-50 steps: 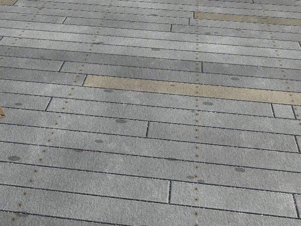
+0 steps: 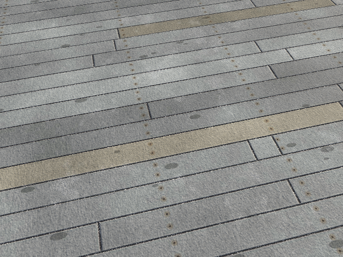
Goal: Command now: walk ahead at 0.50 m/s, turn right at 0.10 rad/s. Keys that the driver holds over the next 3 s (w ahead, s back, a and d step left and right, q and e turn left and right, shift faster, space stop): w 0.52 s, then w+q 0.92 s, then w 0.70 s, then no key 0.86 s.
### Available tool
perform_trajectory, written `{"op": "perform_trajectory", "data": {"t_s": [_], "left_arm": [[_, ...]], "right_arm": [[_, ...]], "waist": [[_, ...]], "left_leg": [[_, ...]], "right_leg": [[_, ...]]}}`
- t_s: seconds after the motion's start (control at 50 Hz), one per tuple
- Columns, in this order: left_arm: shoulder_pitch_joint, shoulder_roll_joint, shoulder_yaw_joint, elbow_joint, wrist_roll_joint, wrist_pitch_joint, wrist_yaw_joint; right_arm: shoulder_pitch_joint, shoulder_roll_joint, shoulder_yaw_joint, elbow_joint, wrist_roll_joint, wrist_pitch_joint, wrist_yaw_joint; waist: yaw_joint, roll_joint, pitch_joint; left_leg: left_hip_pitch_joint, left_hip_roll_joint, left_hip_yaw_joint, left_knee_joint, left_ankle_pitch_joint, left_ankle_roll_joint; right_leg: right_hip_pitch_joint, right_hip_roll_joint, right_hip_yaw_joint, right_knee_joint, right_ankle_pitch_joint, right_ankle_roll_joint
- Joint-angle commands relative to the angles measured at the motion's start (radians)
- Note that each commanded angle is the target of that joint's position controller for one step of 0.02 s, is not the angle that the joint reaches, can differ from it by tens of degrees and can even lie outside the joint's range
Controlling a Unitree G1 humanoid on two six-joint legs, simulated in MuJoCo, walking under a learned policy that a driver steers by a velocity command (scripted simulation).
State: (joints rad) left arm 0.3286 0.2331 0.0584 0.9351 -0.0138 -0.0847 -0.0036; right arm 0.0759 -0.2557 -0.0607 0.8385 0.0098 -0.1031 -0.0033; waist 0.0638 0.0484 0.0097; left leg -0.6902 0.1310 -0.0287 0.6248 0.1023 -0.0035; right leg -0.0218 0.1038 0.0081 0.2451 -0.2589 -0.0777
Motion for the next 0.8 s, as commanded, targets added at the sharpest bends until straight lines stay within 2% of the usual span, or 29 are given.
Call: {"op": "perform_trajectory", "data": {"t_s": [0.02, 0.08, 0.1, 0.12, 0.14, 0.16, 0.18, 0.2, 0.22, 0.24, 0.26, 0.28, 0.3, 0.34, 0.4, 0.46, 0.5, 0.56, 0.62, 0.64, 0.66, 0.68, 0.7, 0.72, 0.74, 0.76, 0.78, 0.8], "left_arm": [[0.075, 0.148, 0.031, -0.011, -0.004, 0.000, 0.008], [0.068, 0.171, 0.038, -0.005, -0.002, 0.014, 0.017], [0.046, 0.185, 0.041, -0.011, -0.001, 0.017, 0.017], [0.022, 0.182, 0.036, -0.017, 0.002, 0.022, 0.016], [0.013, 0.157, 0.023, -0.035, 0.011, 0.022, 0.014], [0.162, 0.035, -0.011, -0.036, 0.009, 0.002, 0.004], [0.150, 0.075, -0.009, -0.019, -0.008, -0.021, -0.004], [0.047, 0.162, 0.013, -0.046, -0.031, -0.032, -0.006], [-0.030, 0.166, 0.012, -0.068, -0.032, -0.036, -0.003], [-0.066, 0.153, 0.015, -0.074, -0.016, -0.032, 0.003], [-0.049, 0.140, 0.022, -0.071, -0.005, -0.019, 0.008], [-0.021, 0.118, 0.020, -0.064, -0.003, -0.006, 0.010], [-0.001, 0.096, 0.017, -0.058, -0.002, 0.003, 0.012], [-0.033, 0.090, 0.018, -0.070, 0.003, 0.013, 0.017], [-0.140, 0.086, 0.019, -0.106, 0.013, 0.011, 0.015], [-0.246, 0.064, 0.010, -0.135, 0.009, 0.001, 0.006], [-0.312, 0.059, 0.005, -0.154, 0.003, -0.003, -0.001], [-0.402, 0.067, 0.003, -0.193, -0.001, -0.012, -0.017], [-0.391, 0.101, 0.011, -0.207, -0.004, -0.030, -0.032], [-0.346, 0.121, 0.020, -0.197, -0.004, -0.036, -0.032], [-0.239, 0.152, 0.037, -0.168, -0.001, -0.040, -0.028], [-0.060, 0.210, 0.062, -0.122, 0.010, -0.043, -0.018], [0.097, 0.310, 0.087, -0.099, 0.031, -0.039, -0.007], [0.124, 0.270, 0.075, -0.085, 0.020, -0.028, -0.009], [0.062, 0.191, 0.051, -0.098, 0.013, -0.024, -0.006], [-0.008, 0.152, 0.039, -0.110, 0.009, -0.022, -0.002], [-0.076, 0.124, 0.029, -0.110, 0.012, -0.024, -0.004], [-0.123, 0.100, 0.022, -0.110, 0.018, -0.029, -0.007]], "right_arm": [[-0.151, -0.057, 0.000, -0.101, 0.008, -0.021, 0.023], [-0.117, -0.092, -0.008, -0.112, 0.009, -0.029, 0.041], [-0.056, -0.115, -0.018, -0.100, 0.008, -0.029, 0.040], [0.081, -0.150, -0.037, -0.061, 0.006, -0.029, 0.036], [0.269, -0.204, -0.055, -0.020, -0.006, -0.026, 0.028], [0.391, -0.294, -0.078, 0.009, -0.023, -0.020, 0.028], [0.411, -0.210, -0.055, 0.020, -0.012, -0.015, 0.032], [0.316, -0.154, -0.036, 0.006, 0.001, -0.013, 0.029], [0.223, -0.126, -0.025, -0.017, -0.001, -0.010, 0.025], [0.162, -0.105, -0.017, -0.024, -0.009, -0.009, 0.029], [0.134, -0.088, -0.009, -0.027, -0.021, -0.013, 0.032], [0.127, -0.087, -0.009, -0.021, -0.023, -0.015, 0.036], [0.133, -0.089, -0.010, -0.015, -0.018, -0.019, 0.038], [0.157, -0.111, -0.015, 0.002, -0.016, -0.022, 0.032], [0.205, -0.135, -0.022, 0.022, -0.011, -0.013, 0.014], [0.246, -0.143, -0.022, 0.039, -0.002, -0.005, 0.004], [0.285, -0.151, -0.024, 0.056, 0.003, -0.002, 0.001], [0.345, -0.148, -0.025, 0.086, 0.009, 0.013, 0.000], [0.337, -0.171, -0.035, 0.090, 0.014, 0.030, -0.009], [0.319, -0.182, -0.039, 0.084, 0.014, 0.034, -0.011], [0.294, -0.179, -0.037, 0.077, 0.015, 0.037, -0.011], [0.282, -0.145, -0.023, 0.061, 0.006, 0.036, -0.010], [0.350, -0.051, 0.004, 0.029, -0.005, 0.023, -0.007], [0.406, -0.026, 0.015, 0.039, 0.015, 0.006, -0.003], [0.336, -0.135, -0.015, 0.032, 0.040, -0.001, -0.003], [0.263, -0.146, -0.019, 0.009, 0.042, 0.000, -0.005], [0.228, -0.132, -0.022, 0.002, 0.032, 0.008, -0.009], [0.232, -0.120, -0.030, 0.002, 0.023, 0.022, -0.012]], "waist": [[0.029, -0.109, 0.064], [-0.018, -0.133, 0.035], [-0.058, -0.149, -0.009], [-0.133, -0.140, -0.094], [-0.208, -0.096, -0.235], [-0.167, 0.154, -0.403], [-0.185, 0.201, -0.456], [-0.178, 0.130, -0.271], [-0.152, 0.036, -0.159], [-0.118, -0.021, -0.077], [-0.080, -0.007, -0.044], [-0.059, 0.021, -0.039], [-0.048, 0.026, -0.035], [-0.043, 0.019, -0.014], [-0.067, 0.004, 0.005], [-0.100, 0.010, 0.022], [-0.125, 0.010, 0.038], [-0.150, 0.007, 0.068], [-0.112, 0.030, 0.054], [-0.081, 0.044, 0.027], [-0.019, 0.042, -0.037], [0.055, 0.021, -0.170], [0.066, -0.159, -0.347], [0.051, -0.341, -0.464], [0.058, -0.242, -0.320], [0.040, -0.192, -0.198], [0.008, -0.132, -0.114], [-0.027, -0.147, -0.065]], "left_leg": [[-0.008, -0.043, 0.027, -0.084, -0.001, 0.025], [0.059, -0.073, 0.032, -0.127, -0.124, 0.071], [0.166, -0.106, 0.058, -0.129, -0.163, 0.089], [0.360, -0.137, 0.084, -0.145, -0.144, 0.119], [0.669, -0.029, -0.026, -0.099, -0.106, 0.176], [1.084, 0.231, -0.488, -0.147, -0.258, 0.344], [1.141, 0.276, -0.743, -0.301, -0.374, 0.367], [1.011, 0.239, -0.595, -0.316, -0.437, 0.301], [0.836, 0.201, -0.452, -0.343, -0.383, 0.265], [0.680, 0.161, -0.357, -0.379, -0.296, 0.249], [0.582, 0.128, -0.291, -0.416, -0.242, 0.237], [0.526, 0.113, -0.256, -0.443, -0.208, 0.240], [0.499, 0.099, -0.215, -0.463, -0.168, 0.246], [0.484, 0.083, -0.150, -0.491, -0.104, 0.248], [0.523, 0.072, -0.094, -0.506, -0.046, 0.235], [0.537, 0.041, -0.036, -0.512, -0.058, 0.203], [0.574, 0.049, -0.031, -0.509, -0.087, 0.198], [0.673, 0.089, -0.068, -0.459, -0.072, 0.202], [0.731, 0.127, -0.120, -0.380, -0.003, 0.185], [0.727, 0.124, -0.127, -0.332, 0.082, 0.176], [0.700, 0.086, -0.102, -0.220, 0.213, 0.154], [0.573, 0.025, -0.064, -0.006, 0.180, 0.121], [0.211, -0.107, 0.015, 0.378, -0.160, 0.051], [0.010, -0.173, -0.059, 0.602, -0.695, 0.032], [-0.078, -0.109, -0.110, 0.694, -0.658, 0.040], [-0.101, -0.061, -0.077, 0.693, -0.571, 0.046], [-0.063, -0.026, -0.065, 0.644, -0.495, 0.043], [-0.014, 0.004, -0.072, 0.596, -0.442, 0.043]], "right_leg": [[0.017, -0.300, 0.136, -0.038, 0.314, -0.140], [0.112, -0.343, 0.146, 0.043, 0.490, -0.106], [0.115, -0.333, 0.132, 0.113, 0.663, -0.093], [0.084, -0.288, 0.095, 0.269, 0.800, -0.072], [-0.083, -0.235, 0.058, 0.525, 0.655, -0.041], [-0.493, -0.062, 0.005, 0.947, 0.157, 0.039], [-0.650, -0.030, 0.137, 1.083, -0.300, 0.031], [-0.750, -0.100, 0.136, 1.139, -0.254, 0.017], [-0.740, -0.157, 0.098, 1.099, -0.155, 0.011], [-0.701, -0.194, 0.077, 1.025, -0.090, 0.016], [-0.639, -0.226, 0.079, 0.970, -0.046, 0.017], [-0.590, -0.237, 0.077, 0.939, -0.030, 0.023], [-0.573, -0.243, 0.069, 0.908, -0.020, 0.031], [-0.611, -0.252, 0.055, 0.833, 0.047, 0.050], [-0.678, -0.255, 0.045, 0.652, 0.214, 0.072], [-0.640, -0.224, 0.016, 0.458, 0.355, 0.073], [-0.627, -0.204, 0.000, 0.377, 0.385, 0.072], [-0.657, -0.186, 0.008, 0.301, 0.332, 0.061], [-0.588, -0.162, 0.019, 0.235, 0.233, 0.038], [-0.502, -0.142, 0.004, 0.224, 0.200, 0.028], [-0.337, -0.116, -0.021, 0.192, 0.204, 0.006], [-0.047, -0.173, 0.024, 0.244, 0.240, -0.036], [0.374, -0.432, 0.353, 0.259, 0.204, -0.151], [0.483, -0.554, 0.679, 0.125, 0.070, -0.232], [0.367, -0.515, 0.580, 0.090, -0.025, -0.183], [0.222, -0.483, 0.437, 0.065, -0.021, -0.142], [0.070, -0.444, 0.339, 0.015, 0.018, -0.122], [-0.033, -0.412, 0.258, -0.027, 0.050, -0.106]]}}
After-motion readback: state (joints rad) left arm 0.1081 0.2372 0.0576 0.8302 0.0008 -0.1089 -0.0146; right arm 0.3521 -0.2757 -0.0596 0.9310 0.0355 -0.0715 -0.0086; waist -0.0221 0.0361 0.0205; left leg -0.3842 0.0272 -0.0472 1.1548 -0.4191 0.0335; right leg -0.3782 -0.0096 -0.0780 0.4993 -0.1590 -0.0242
